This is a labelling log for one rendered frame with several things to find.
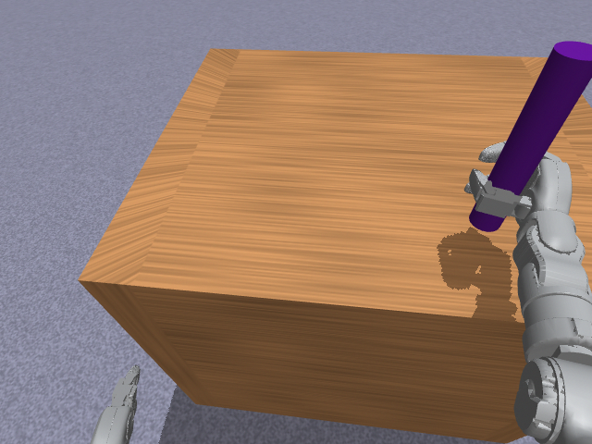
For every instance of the right robot hand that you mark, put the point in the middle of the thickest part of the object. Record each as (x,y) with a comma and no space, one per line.
(549,188)

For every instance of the right robot arm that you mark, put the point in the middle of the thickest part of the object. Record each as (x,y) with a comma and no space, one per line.
(554,401)

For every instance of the left robot hand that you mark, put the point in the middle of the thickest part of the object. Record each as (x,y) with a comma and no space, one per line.
(115,424)

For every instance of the can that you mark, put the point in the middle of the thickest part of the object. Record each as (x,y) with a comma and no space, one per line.
(560,84)

